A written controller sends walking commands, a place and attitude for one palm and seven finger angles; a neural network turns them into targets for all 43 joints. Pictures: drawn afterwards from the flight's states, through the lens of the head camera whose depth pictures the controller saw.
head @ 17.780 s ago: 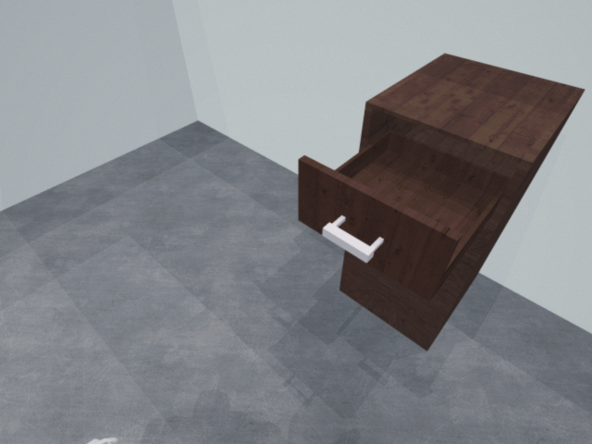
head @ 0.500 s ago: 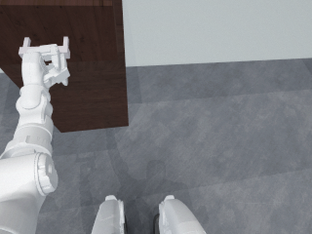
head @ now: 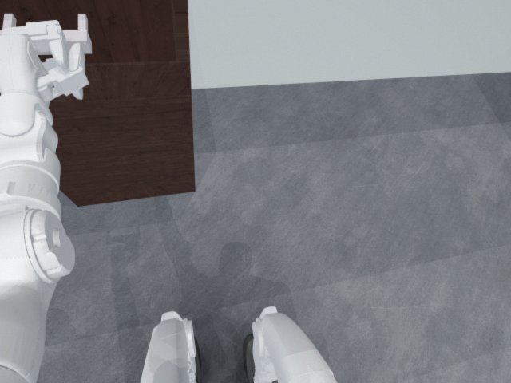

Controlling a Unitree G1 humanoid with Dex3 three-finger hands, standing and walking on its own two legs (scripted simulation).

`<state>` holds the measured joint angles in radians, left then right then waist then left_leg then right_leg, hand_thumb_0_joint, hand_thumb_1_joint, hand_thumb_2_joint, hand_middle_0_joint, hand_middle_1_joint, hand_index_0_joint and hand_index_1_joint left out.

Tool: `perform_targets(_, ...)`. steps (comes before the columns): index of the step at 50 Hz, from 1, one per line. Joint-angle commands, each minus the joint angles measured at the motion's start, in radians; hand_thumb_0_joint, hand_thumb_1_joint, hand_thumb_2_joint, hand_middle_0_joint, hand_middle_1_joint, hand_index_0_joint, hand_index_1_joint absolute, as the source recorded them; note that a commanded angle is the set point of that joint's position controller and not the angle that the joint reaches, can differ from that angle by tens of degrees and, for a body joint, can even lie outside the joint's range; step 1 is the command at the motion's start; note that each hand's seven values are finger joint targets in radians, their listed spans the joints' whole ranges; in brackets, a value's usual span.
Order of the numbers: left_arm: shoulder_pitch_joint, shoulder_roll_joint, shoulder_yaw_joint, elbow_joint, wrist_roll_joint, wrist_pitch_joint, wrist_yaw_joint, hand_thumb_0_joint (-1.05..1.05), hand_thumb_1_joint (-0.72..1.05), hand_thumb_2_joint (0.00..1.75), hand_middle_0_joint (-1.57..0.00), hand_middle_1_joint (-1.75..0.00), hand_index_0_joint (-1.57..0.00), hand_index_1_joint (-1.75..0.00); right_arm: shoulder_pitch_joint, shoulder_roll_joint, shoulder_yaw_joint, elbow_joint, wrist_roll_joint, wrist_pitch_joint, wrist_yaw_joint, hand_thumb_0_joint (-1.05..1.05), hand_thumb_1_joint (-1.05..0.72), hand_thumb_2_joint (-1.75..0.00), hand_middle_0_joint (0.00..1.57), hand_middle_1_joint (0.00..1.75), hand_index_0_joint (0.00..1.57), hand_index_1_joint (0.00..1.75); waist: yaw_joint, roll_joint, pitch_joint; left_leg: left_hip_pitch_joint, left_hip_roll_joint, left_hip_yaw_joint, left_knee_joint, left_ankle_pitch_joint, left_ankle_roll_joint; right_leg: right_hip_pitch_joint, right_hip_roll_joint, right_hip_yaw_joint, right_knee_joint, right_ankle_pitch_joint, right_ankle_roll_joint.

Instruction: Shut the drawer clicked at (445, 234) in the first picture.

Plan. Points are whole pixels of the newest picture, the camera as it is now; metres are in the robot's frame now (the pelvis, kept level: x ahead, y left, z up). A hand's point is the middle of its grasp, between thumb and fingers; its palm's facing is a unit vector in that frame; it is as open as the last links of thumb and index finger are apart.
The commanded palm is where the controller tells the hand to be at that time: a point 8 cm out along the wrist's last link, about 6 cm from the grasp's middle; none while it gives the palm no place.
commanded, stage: push the drawer shut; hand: left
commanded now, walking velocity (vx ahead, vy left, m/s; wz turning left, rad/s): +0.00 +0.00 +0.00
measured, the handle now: (46, 31) +0.62 +0.24 +0.07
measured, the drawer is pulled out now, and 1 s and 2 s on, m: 0.00 0.00 0.00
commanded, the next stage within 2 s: pull the fist back off the drawer in 0.20 s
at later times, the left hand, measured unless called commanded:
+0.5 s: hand (67, 65) +0.56 +0.20 +0.07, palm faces +0.10 -0.99 -0.05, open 3.3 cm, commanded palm +0.58 +0.20 +0.07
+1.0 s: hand (85, 72) +0.55 +0.18 +0.07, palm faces +0.11 -0.99 -0.02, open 2.9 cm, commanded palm +0.53 +0.21 +0.07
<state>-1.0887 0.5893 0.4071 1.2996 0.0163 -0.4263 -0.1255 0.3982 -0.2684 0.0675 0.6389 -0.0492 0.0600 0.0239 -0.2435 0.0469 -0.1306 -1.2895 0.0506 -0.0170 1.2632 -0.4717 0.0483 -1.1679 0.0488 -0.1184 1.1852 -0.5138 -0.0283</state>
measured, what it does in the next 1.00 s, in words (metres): stands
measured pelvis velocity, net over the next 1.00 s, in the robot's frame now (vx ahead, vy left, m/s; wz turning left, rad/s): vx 0.00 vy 0.00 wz -0.01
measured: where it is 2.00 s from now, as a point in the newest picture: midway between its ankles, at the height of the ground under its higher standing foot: outside the picture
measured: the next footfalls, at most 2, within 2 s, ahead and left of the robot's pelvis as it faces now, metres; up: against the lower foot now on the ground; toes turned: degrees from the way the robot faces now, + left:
none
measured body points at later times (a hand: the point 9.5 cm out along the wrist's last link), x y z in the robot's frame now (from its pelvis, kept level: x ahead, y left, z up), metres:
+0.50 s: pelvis -0.03 +0.00 -0.01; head +0.16 +0.06 +0.39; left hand +0.55 +0.26 +0.07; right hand -0.05 -0.26 -0.09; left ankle +0.05 +0.09 -0.62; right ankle +0.02 -0.11 -0.62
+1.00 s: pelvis +0.00 +0.00 +0.00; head +0.16 +0.03 +0.42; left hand +0.54 +0.23 +0.07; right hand -0.01 -0.26 -0.10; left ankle +0.05 +0.09 -0.62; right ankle +0.02 -0.11 -0.62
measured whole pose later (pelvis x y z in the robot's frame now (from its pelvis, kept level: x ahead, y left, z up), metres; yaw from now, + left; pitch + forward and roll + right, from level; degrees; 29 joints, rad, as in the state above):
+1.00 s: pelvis +0.00 +0.00 +0.00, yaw +0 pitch +28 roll -6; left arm -1.03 0.54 0.40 1.20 -0.01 -0.36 -0.08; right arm 0.40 -0.27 0.07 0.62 -0.04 0.03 0.04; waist -0.23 0.05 -0.13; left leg -1.28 0.06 -0.01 1.24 -0.46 0.05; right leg -1.16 0.06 -0.11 1.17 -0.50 -0.03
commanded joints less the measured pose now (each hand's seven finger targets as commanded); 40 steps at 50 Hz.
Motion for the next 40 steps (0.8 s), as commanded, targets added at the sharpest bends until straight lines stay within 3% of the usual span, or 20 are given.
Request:
perform_targets(1,-0.673,0.238,0.001,-0.26,-0.01,-0.056,0.06,0.0,0.9,0.9,-1.4,-1.6,-1.4,-1.6,0.209,-0.21,-0.072,-0.01,-0.01,-0.007,-0.013,0.0,-0.9,-0.9,0.2,0.3,0.2,0.3,-0.082,0.227,-0.514,0.596,0.007,-0.135,-0.132,0.232,-0.01,-0.009,0.015,0.064,-0.154,0.148,0.002)
perform_targets(3,-0.696,0.235,-0.011,-0.24,-0.005,-0.044,0.065,0.0,0.9,0.9,-1.4,-1.6,-1.4,-1.6,0.21,-0.213,-0.068,-0.005,-0.01,-0.009,-0.014,0.0,-0.9,-0.9,0.2,0.3,0.2,0.3,-0.095,0.225,-0.502,0.577,0.007,-0.139,-0.13,0.186,-0.008,-0.03,0.014,0.065,-0.158,0.124,0.004)
perform_targets(5,-0.724,0.268,-0.006,-0.227,-0.001,-0.034,0.069,0.0,0.9,0.9,-1.4,-1.6,-1.4,-1.6,0.21,-0.218,-0.062,-0.001,-0.01,-0.014,-0.02,0.0,-0.9,-0.9,0.2,0.3,0.2,0.3,-0.104,0.221,-0.477,0.539,0.007,-0.14,-0.135,0.13,-0.007,-0.033,0.014,0.065,-0.159,0.096,0.004)
perform_targets(9,-0.777,0.228,-0.065,-0.231,0.01,-0.023,0.072,0.0,0.9,0.9,-1.4,-1.6,-1.4,-1.6,0.204,-0.223,-0.056,0.003,-0.01,-0.031,-0.026,0.0,-0.9,-0.9,0.2,0.3,0.2,0.3,-0.123,0.286,-0.483,0.581,0.014,-0.177,-0.155,0.064,-0.012,-0.109,0.008,0.058,-0.145,0.071,0.0)
perform_targets(11,-0.809,0.252,-0.055,-0.256,0.011,-0.024,0.077,0.0,0.9,0.9,-1.4,-1.6,-1.4,-1.6,0.211,-0.225,-0.055,0.006,-0.014,-0.042,-0.029,0.0,-0.9,-0.9,0.2,0.3,0.2,0.3,-0.123,0.325,-0.519,0.611,0.017,-0.186,-0.154,0.073,-0.014,-0.125,0.007,0.057,-0.138,0.075,-0.002)
perform_targets(14,-0.816,0.22,-0.084,-0.236,0.006,-0.006,0.078,0.0,0.9,0.9,-1.4,-1.6,-1.4,-1.6,0.204,-0.226,-0.049,0.015,-0.012,-0.055,-0.03,0.0,-0.9,-0.9,0.2,0.3,0.2,0.3,-0.135,0.314,-0.496,0.598,0.02,-0.193,-0.161,0.025,-0.014,-0.137,0.007,0.056,-0.145,0.058,-0.001)
perform_targets(17,-0.807,0.239,-0.081,-0.211,0.011,0.01,0.078,0.0,0.9,0.9,-1.4,-1.6,-1.4,-1.6,0.205,-0.23,-0.043,0.013,-0.01,-0.067,-0.034,0.0,-0.9,-0.9,0.2,0.3,0.2,0.3,-0.134,0.31,-0.482,0.564,0.02,-0.192,-0.166,-0.014,-0.012,-0.134,0.006,0.055,-0.142,0.038,-0.001)
perform_targets(18,-0.812,0.212,-0.099,-0.205,0.009,0.018,0.078,0.0,0.9,0.9,-1.4,-1.6,-1.4,-1.6,0.202,-0.23,-0.043,0.012,-0.01,-0.071,-0.033,0.0,-0.9,-0.9,0.2,0.3,0.2,0.3,-0.14,0.302,-0.473,0.555,0.019,-0.197,-0.17,-0.037,-0.011,-0.141,0.005,0.054,-0.145,0.029,-0.001)
perform_targets(19,-0.807,0.234,-0.082,-0.208,0.006,0.022,0.079,0.0,0.9,0.9,-1.4,-1.6,-1.4,-1.6,0.204,-0.233,-0.043,0.014,-0.011,-0.073,-0.035,0.0,-0.9,-0.9,0.2,0.3,0.2,0.3,-0.135,0.298,-0.473,0.554,0.02,-0.197,-0.171,-0.044,-0.01,-0.135,0.005,0.055,-0.146,0.028,0.0)
perform_targets(23,-0.827,0.212,-0.087,-0.237,0.009,0.024,0.086,0.0,0.9,0.9,-1.4,-1.6,-1.4,-1.6,0.21,-0.232,-0.048,0.01,-0.016,-0.076,-0.028,0.0,-0.9,-0.9,0.2,0.3,0.2,0.3,-0.13,0.33,-0.491,0.594,0.02,-0.216,-0.175,-0.024,-0.018,-0.161,0.002,0.045,-0.132,0.043,-0.006)
perform_targets(29,-0.787,0.173,-0.098,-0.214,0.011,0.036,0.089,0.0,0.9,0.9,-1.4,-1.6,-1.4,-1.6,0.211,-0.231,-0.053,0.008,-0.018,-0.079,-0.016,0.0,-0.9,-0.9,0.2,0.3,0.2,0.3,-0.121,0.292,-0.473,0.562,0.017,-0.215,-0.175,-0.064,-0.015,-0.157,0.001,0.047,-0.136,0.026,-0.006)
perform_targets(30,-0.772,0.196,-0.078,-0.197,0.008,0.043,0.09,0.0,0.9,0.9,-1.4,-1.6,-1.4,-1.6,0.213,-0.233,-0.051,0.006,-0.017,-0.077,-0.017,0.0,-0.9,-0.9,0.2,0.3,0.2,0.3,-0.118,0.264,-0.459,0.527,0.014,-0.204,-0.171,-0.078,-0.012,-0.137,0.002,0.051,-0.142,0.015,-0.005)
perform_targets(31,-0.768,0.219,-0.063,-0.205,0.011,0.038,0.09,0.0,0.9,0.9,-1.4,-1.6,-1.4,-1.6,0.217,-0.235,-0.05,0.006,-0.019,-0.078,-0.017,0.0,-0.9,-0.9,0.2,0.3,0.2,0.3,-0.111,0.278,-0.467,0.532,0.014,-0.204,-0.172,-0.064,-0.012,-0.132,0.001,0.05,-0.136,0.018,-0.007)
perform_targets(36,-0.694,0.202,-0.051,-0.25,-0.006,0.032,0.074,0.0,0.9,0.9,-1.4,-1.6,-1.4,-1.6,0.216,-0.223,-0.055,-0.008,-0.015,-0.072,-0.007,0.0,-0.9,-0.9,0.2,0.3,0.2,0.3,-0.08,0.277,-0.514,0.551,0.01,-0.176,-0.161,0.021,-0.011,-0.069,0.006,0.056,-0.144,0.053,-0.008)
perform_targets(37,-0.662,0.228,-0.021,-0.263,-0.013,0.029,0.071,0.0,0.9,0.9,-1.4,-1.6,-1.4,-1.6,0.214,-0.225,-0.058,-0.013,-0.014,-0.068,-0.006,0.0,-0.9,-0.9,0.2,0.3,0.2,0.3,-0.06,0.268,-0.534,0.555,0.009,-0.168,-0.157,0.045,-0.013,-0.043,0.006,0.059,-0.147,0.063,-0.008)
perform_targets(40,-0.58,0.19,-0.035,-0.296,-0.029,0.023,0.056,0.0,0.9,0.9,-1.4,-1.6,-1.4,-1.6,0.202,-0.214,-0.063,-0.026,-0.006,-0.056,-0.002,0.0,-0.9,-0.9,0.2,0.3,0.2,0.3,-0.041,0.242,-0.535,0.566,0.009,-0.146,-0.164,0.083,-0.012,0.007,0.009,0.062,-0.162,0.078,-0.006)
